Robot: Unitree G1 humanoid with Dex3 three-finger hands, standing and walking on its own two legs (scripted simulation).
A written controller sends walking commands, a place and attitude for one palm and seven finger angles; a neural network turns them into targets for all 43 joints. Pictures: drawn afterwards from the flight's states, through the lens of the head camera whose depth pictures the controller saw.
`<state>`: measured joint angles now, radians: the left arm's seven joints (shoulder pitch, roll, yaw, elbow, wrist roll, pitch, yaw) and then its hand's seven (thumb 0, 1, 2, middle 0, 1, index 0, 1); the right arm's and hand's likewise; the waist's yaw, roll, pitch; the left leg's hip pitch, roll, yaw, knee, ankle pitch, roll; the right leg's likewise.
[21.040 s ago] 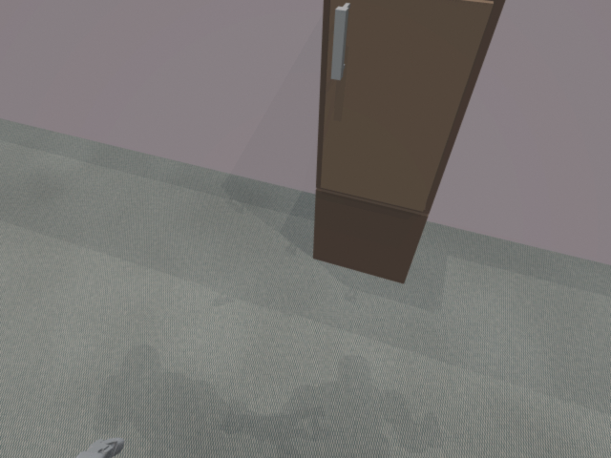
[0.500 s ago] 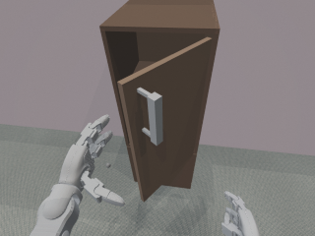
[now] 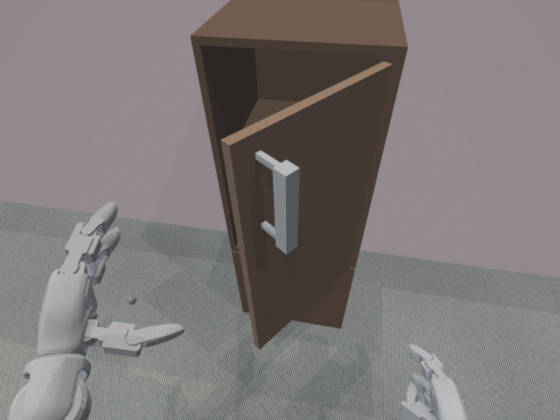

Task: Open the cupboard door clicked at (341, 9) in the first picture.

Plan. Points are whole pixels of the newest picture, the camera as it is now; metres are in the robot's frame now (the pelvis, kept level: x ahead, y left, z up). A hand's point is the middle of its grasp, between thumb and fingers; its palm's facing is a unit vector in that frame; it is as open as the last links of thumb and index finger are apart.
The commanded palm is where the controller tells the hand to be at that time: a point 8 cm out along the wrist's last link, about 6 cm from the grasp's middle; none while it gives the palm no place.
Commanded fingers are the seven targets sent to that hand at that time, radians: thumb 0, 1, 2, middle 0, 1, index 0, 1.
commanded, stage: draw the hand back to the body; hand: left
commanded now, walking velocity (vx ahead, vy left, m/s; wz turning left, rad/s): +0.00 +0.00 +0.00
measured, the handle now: (275, 203) +0.37 +0.06 +0.14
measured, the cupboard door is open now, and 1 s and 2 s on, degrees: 54 54 54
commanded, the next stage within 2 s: step back with the hand held close in 0.84 s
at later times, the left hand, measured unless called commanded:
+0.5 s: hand (66, 279) +0.21 +0.28 +0.15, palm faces +0.46 -0.79 -0.40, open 8.6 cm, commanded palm +0.16 +0.31 +0.17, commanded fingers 0.00 0.90 0.90 -0.20 -0.30 -0.20 -0.30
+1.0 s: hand (63, 279) +0.21 +0.28 +0.16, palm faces +0.46 -0.80 -0.39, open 7.4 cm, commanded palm +0.16 +0.31 +0.18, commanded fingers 0.00 0.90 0.90 -0.20 -0.30 -0.20 -0.30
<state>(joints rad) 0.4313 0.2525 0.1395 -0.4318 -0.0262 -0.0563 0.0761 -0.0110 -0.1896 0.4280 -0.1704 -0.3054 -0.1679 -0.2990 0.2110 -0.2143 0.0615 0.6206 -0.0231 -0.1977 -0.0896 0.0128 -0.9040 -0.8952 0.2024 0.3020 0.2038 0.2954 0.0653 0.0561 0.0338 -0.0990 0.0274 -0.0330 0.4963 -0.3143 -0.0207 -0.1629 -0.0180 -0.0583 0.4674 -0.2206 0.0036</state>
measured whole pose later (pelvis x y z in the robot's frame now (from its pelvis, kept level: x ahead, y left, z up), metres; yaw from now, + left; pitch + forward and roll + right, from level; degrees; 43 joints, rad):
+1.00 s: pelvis +0.01 +0.01 +0.01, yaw -1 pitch -5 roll -1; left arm 0.42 0.31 0.34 -0.36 -0.02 -0.10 0.12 0.01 0.89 0.89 -0.22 -0.31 -0.21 -0.30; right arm 0.19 -0.21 0.03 0.67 -0.02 -0.13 -0.08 0.01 -0.90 -0.89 0.20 0.30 0.21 0.30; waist 0.07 0.05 0.04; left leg -0.02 0.02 -0.01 0.40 -0.28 0.00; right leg -0.09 -0.03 -0.04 0.36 -0.18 0.02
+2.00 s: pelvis -0.15 +0.02 -0.02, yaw +4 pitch +0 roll -1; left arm 0.49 0.40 0.46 -0.48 0.01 -0.29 0.16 0.01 0.89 0.89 -0.22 -0.31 -0.21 -0.30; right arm 0.20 -0.21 -0.01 0.65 -0.02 -0.13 -0.06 0.01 -0.90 -0.89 0.20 0.30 0.21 0.30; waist 0.01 -0.01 0.04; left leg -0.57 0.00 0.00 0.88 -0.40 -0.02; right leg -0.33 0.04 0.06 0.63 -0.31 0.00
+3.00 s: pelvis -0.32 +0.01 -0.01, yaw +3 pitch +0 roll +2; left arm 0.37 0.40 0.25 -0.11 0.03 -0.11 0.06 0.00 0.90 0.90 -0.21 -0.31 -0.21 -0.30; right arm 0.22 -0.27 -0.02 0.70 -0.01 -0.11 -0.02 0.01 -0.91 -0.90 0.20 0.30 0.20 0.30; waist -0.02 0.03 -0.06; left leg -0.33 0.01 0.12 0.58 -0.26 0.02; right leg -0.25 -0.01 -0.06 0.65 -0.41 -0.03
